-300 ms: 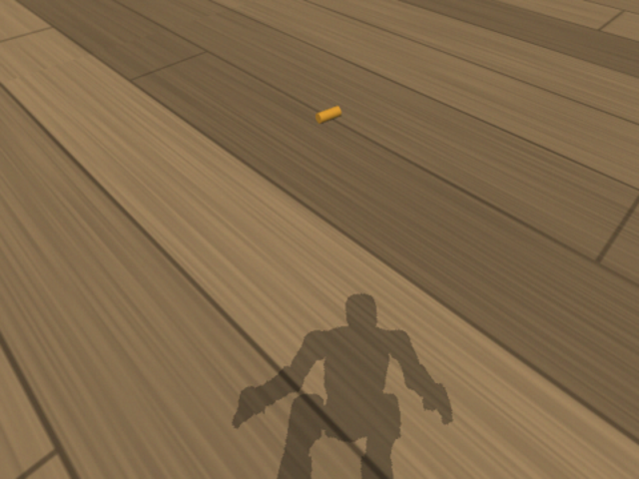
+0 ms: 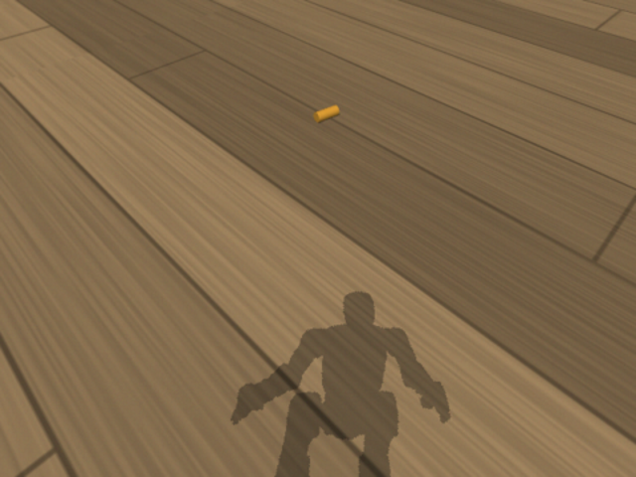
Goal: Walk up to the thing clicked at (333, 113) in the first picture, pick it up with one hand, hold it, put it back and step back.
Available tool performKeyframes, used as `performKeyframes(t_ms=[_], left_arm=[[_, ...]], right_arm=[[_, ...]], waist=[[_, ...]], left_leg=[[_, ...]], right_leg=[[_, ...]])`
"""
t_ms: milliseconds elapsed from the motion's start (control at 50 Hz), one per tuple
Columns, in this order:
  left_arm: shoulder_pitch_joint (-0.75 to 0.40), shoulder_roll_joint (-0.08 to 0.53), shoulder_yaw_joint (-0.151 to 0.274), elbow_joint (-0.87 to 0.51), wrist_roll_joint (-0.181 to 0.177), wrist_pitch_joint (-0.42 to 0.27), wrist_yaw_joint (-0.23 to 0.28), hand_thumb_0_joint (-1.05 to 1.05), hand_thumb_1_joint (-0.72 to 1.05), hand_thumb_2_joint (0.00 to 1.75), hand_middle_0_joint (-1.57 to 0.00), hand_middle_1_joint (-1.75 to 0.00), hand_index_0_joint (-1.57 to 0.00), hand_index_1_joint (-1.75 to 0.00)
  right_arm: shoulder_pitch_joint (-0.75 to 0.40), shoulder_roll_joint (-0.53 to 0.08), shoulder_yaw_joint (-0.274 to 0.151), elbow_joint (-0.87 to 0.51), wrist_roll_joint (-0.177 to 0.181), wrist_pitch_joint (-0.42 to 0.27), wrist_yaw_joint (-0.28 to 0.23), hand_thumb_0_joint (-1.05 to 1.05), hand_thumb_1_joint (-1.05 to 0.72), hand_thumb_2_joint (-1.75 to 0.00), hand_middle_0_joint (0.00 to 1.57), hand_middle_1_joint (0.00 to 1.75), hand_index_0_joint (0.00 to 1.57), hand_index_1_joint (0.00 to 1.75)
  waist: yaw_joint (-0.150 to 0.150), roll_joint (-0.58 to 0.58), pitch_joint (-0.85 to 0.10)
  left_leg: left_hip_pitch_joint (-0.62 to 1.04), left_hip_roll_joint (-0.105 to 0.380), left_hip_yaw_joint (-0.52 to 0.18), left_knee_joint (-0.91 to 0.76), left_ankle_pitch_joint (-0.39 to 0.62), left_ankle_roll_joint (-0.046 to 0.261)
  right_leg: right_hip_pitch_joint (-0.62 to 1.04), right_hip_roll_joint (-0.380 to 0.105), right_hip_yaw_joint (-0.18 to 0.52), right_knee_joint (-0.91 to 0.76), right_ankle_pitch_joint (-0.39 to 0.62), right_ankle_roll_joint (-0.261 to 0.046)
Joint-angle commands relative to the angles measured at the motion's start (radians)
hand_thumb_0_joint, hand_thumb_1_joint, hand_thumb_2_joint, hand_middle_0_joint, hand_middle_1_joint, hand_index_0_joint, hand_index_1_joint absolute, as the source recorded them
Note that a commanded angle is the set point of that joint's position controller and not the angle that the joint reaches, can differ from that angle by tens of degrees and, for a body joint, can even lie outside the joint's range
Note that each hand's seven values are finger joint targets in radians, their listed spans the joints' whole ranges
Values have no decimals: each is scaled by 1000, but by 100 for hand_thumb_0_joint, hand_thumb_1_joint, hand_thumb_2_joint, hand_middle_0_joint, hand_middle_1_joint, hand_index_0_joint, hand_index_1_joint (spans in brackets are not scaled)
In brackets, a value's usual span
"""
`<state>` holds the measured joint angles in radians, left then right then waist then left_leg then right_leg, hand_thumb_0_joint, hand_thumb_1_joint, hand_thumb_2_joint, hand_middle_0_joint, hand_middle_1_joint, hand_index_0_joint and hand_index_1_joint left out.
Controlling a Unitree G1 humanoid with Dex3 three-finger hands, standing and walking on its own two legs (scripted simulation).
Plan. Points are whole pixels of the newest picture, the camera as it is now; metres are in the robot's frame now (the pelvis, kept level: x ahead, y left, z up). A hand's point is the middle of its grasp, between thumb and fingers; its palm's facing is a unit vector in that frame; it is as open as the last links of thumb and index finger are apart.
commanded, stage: stand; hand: left
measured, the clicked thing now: (326, 113) +2.04 -0.07 -0.75
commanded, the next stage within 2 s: walk up in 0.82 s
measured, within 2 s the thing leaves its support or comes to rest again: neither
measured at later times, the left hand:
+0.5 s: hand out of the picture +0.08 +0.25 -0.16, palm faces -0.03 -0.94 -0.34, open 7.4 cm
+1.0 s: hand out of the picture +0.09 +0.30 -0.15, palm faces +0.18 -0.93 -0.31, open 7.4 cm
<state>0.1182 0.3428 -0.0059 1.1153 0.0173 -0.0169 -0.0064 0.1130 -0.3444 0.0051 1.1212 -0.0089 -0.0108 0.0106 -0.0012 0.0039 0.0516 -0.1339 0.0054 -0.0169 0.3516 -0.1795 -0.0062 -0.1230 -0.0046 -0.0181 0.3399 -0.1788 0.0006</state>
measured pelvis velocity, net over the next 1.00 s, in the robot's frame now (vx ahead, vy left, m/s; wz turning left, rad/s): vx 0.03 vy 0.01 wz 0.14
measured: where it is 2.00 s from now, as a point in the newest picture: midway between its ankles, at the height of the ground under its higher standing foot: (304, 371)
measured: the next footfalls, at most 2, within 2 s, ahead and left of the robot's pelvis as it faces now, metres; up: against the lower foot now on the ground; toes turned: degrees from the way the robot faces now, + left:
left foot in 1.10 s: +0.15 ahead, +0.17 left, +0.00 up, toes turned +17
right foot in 1.58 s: +0.54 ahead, -0.07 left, +0.00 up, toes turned +16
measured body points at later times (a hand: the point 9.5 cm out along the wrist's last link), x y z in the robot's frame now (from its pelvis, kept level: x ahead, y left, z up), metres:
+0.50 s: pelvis +0.01 +0.00 +0.00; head +0.02 +0.00 +0.45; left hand +0.08 +0.30 -0.13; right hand +0.08 -0.30 -0.13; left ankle +0.01 +0.12 -0.75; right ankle +0.01 -0.12 -0.75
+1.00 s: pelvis +0.03 +0.01 -0.01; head +0.03 +0.03 +0.44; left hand +0.08 +0.35 -0.13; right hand +0.13 -0.31 -0.11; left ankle +0.05 +0.12 -0.72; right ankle +0.01 -0.12 -0.75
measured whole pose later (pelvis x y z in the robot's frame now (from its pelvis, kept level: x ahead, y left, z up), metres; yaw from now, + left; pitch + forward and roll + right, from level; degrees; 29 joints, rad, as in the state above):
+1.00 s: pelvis +0.03 +0.01 -0.01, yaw +8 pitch -1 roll -1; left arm 0.12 0.41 0.12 0.97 0.06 -0.02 -0.10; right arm 0.25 -0.40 -0.07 1.05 -0.03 -0.02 0.07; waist 0.05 -0.04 0.02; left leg -0.40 0.05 0.07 0.77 -0.41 0.02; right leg -0.10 -0.06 -0.16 0.41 -0.31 -0.04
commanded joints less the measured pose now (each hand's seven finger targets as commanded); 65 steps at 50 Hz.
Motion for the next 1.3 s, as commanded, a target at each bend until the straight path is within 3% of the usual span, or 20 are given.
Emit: performKeyframes(t_ms=[0, 780, 800, 820, 840, 860, 880, 900, 960, 1000, 1020, 1040, 1060, 1080, 1100, 1120, 1140, 1160, 1200, 1280], left_arm=[[-45, 216, 41, -56, -7, -19, 14, 0, 90, 90, -20, -30, -20, -30], [-41, 215, 43, -51, -8, -16, 18, 0, 90, 90, -20, -30, -20, -30], [-63, 365, 165, -137, 35, -19, -39, 0, 90, 90, -20, -30, -20, -30], [-61, 372, 178, -145, 50, -13, -56, 0, 90, 90, -20, -30, -20, -30], [-5, 360, 186, -160, 51, -12, -71, 0, 90, 90, -20, -30, -20, -30], [67, 365, 195, -147, 44, -9, -75, 0, 90, 90, -20, -30, -20, -30], [34, 380, 208, -168, 39, -12, -75, 0, 90, 90, -20, -30, -20, -30], [-1, 377, 207, -192, 38, -13, -77, 0, 90, 90, -20, -30, -20, -30], [-110, 352, 198, -239, 50, -19, -87, 0, 90, 90, -20, -30, -20, -30], [-196, 374, 199, -272, 53, -12, -100, 0, 90, 90, -20, -30, -20, -30], [-240, 370, 198, -285, 51, -4, -104, 0, 90, 90, -20, -30, -20, -30], [-229, 331, 189, -289, 52, 4, -104, 0, 90, 90, -20, -30, -20, -30], [-204, 261, 169, -293, 60, 13, -108, 0, 90, 90, -20, -30, -20, -30], [-188, 187, 144, -312, 55, 13, -114, 0, 90, 90, -20, -30, -20, -30], [-211, 233, 140, -340, 45, 12, -117, 0, 90, 90, -20, -30, -20, -30], [-190, 307, 141, -335, 48, 12, -118, 0, 90, 90, -20, -30, -20, -30], [-116, 335, 147, -299, 31, 13, -120, 0, 90, 90, -20, -30, -20, -30], [-75, 345, 150, -261, 20, 16, -123, 0, 90, 90, -20, -30, -20, -30], [-47, 356, 160, -230, 20, 24, -134, 0, 90, 90, -20, -30, -20, -30], [-57, 341, 151, -254, 20, 33, -155, 0, 90, 90, -20, -30, -20, -30]], right_arm=[[-36, -210, -34, -63, 2, -21, -18, 0, -90, -90, 20, 30, 20, 30], [-39, -216, -36, -60, 2, -21, -21, 0, -90, -90, 20, 30, 20, 30], [74, -351, -118, -115, 0, -44, -4, 0, -90, -90, 20, 30, 20, 30], [20, -368, -126, -135, -11, -50, 9, 0, -90, -90, 20, 30, 20, 30], [-66, -345, -121, -190, -21, -57, 18, 0, -90, -90, 20, 30, 20, 30], [-155, -286, -116, -244, -28, -61, 21, 0, -90, -90, 20, 30, 20, 30], [-161, -261, -115, -265, -35, -64, 22, 0, -90, -90, 20, 30, 20, 30], [-142, -291, -123, -265, -29, -69, 27, 0, -90, -90, 20, 30, 20, 30], [16, -301, -141, -241, -14, -71, 57, 0, -90, -90, 20, 30, 20, 30], [155, -305, -161, -214, -12, -67, 59, 0, -90, -90, 20, 30, 20, 30], [260, -301, -175, -181, -9, -65, 54, 0, -90, -90, 20, 30, 20, 30], [351, -311, -191, -147, -12, -66, 41, 0, -90, -90, 20, 30, 20, 30], [494, -357, -215, -109, -20, -71, 19, 0, -90, -90, 20, 30, 20, 30], [554, -461, -234, -122, -33, -72, -5, 0, -90, -90, 20, 30, 20, 30], [419, -498, -224, -201, -18, -83, -11, 0, -90, -90, 20, 30, 20, 30], [273, -497, -207, -237, 14, -92, -17, 0, -90, -90, 20, 30, 20, 30], [203, -467, -187, -259, 15, -104, -20, 0, -90, -90, 20, 30, 20, 30], [163, -432, -172, -269, 11, -114, -22, 0, -90, -90, 20, 30, 20, 30], [181, -398, -156, -261, 8, -124, -22, 0, -90, -90, 20, 30, 20, 30], [220, -405, -157, -249, 2, -146, -24, 0, -90, -90, 20, 30, 20, 30]], waist=[[2, -6, -70], [5, -3, -75], [36, -119, -170], [63, -79, -84], [115, -68, -53], [173, -169, -9], [178, -271, 30], [163, -182, 52], [68, -170, 7], [-11, -191, -37], [-63, -142, -55], [-99, -19, -78], [-172, 176, -120], [-191, 405, -72], [-124, 258, -15], [-47, 96, 51], [10, 50, 59], [36, 33, 68], [34, 64, 65], [28, 85, 53]], left_leg=[[3, 117, -98, -62, 100, 32], [32, 121, -96, -65, 166, 30], [-122, 107, -173, 34, -335, 90], [-301, 93, -154, 44, -409, 63], [-424, 59, -82, 120, -335, 41], [-612, -25, 78, 288, -237, -2], [-685, 46, 103, 471, -245, 17], [-662, 83, 70, 500, -266, 16], [-461, 135, 21, 408, -259, 36], [-171, 97, 98, 326, -190, 36], [12, 59, 160, 280, -87, 26], [201, 13, 184, 266, -70, 23], [413, 19, 100, 219, -157, 58], [393, 216, -340, -19, -578, 104], [203, 410, -802, -276, -844, 181], [61, 457, -845, -344, -848, 219], [45, 439, -697, -271, -759, 228], [-23, 379, -540, -227, -664, 211], [-126, 269, -338, -221, -555, 172], [-69, 233, -245, -227, -426, 162]], right_leg=[[11, -123, 96, -58, 75, -26], [32, -128, 88, -63, 128, -24], [126, -102, 29, 52, -429, -54], [138, -136, 68, 53, -568, -76], [178, -200, 123, 4, -599, -109], [273, -293, 218, -145, -681, -163], [227, -436, 339, -227, -653, -217], [163, -461, 354, -246, -623, -248], [82, -371, 158, -198, -594, -209], [-101, -311, 28, -159, -619, -170], [-220, -262, -65, -75, -636, -147], [-349, -190, -143, 110, -598, -127], [-507, -118, -189, 432, -532, -107], [-698, 8, -152, 790, -504, -68], [-731, 1, 18, 902, -382, -49], [-687, -91, 130, 930, -276, -37], [-669, -138, 138, 919, -220, -28], [-615, -166, 140, 868, -175, -13], [-503, -165, 120, 771, -101, 7], [-543, -151, 93, 683, 17, 31]])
